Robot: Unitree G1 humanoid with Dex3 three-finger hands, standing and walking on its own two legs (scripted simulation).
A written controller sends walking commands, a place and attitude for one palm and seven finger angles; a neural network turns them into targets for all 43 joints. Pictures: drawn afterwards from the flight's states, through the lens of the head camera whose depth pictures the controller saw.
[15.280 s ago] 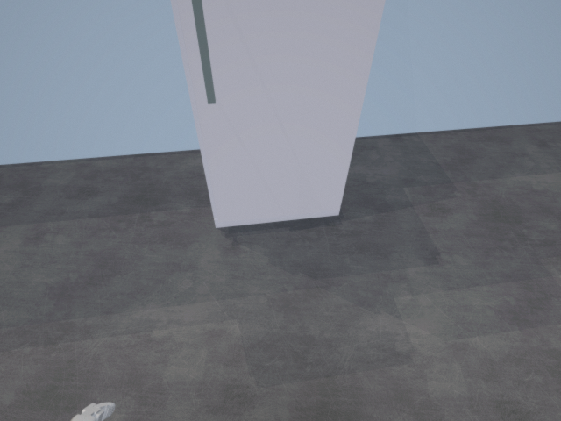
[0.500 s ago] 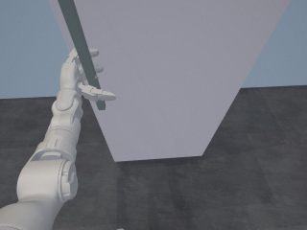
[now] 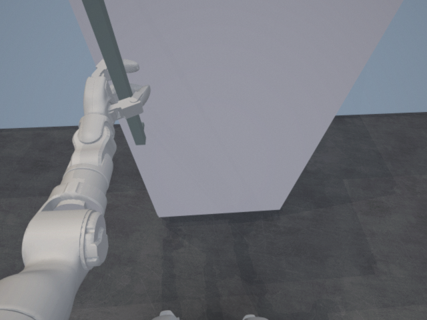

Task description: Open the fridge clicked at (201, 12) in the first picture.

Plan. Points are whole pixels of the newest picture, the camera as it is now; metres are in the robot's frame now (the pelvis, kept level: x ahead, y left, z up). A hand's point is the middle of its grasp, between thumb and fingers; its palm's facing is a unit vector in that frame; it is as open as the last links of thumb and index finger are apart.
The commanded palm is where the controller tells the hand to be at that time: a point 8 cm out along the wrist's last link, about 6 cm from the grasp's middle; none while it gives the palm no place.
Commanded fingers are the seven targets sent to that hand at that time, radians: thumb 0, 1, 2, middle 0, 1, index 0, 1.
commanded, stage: grip the handle and tug to test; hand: left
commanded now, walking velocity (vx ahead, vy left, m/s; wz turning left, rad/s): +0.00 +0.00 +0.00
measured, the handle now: (116, 55) +0.54 +0.14 +0.18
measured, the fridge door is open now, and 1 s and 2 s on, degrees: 0 0 1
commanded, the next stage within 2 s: pull the door a little, standing still in 0.84 s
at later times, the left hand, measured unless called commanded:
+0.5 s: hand (133, 98) +0.50 +0.12 +0.13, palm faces +0.01 -1.00 +0.00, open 5.5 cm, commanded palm +0.45 +0.18 +0.13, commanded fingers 0.00 0.90 0.90 -0.45 -1.40 -0.45 -1.40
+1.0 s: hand (133, 100) +0.49 +0.12 +0.13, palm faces -0.01 -1.00 +0.01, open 5.7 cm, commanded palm +0.46 +0.18 +0.13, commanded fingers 0.00 0.90 0.90 -0.45 -1.40 -0.45 -1.40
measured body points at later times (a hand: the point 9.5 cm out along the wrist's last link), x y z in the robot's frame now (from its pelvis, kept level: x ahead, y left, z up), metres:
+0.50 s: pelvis +0.01 -0.01 +0.00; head +0.07 -0.01 +0.45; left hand +0.49 +0.18 +0.13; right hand +0.04 -0.27 -0.12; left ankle +0.03 +0.12 -0.71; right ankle -0.02 -0.11 -0.71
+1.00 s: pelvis +0.06 +0.00 +0.02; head +0.10 -0.01 +0.47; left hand +0.48 +0.18 +0.13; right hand +0.12 -0.26 -0.10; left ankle +0.03 +0.12 -0.70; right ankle -0.02 -0.11 -0.70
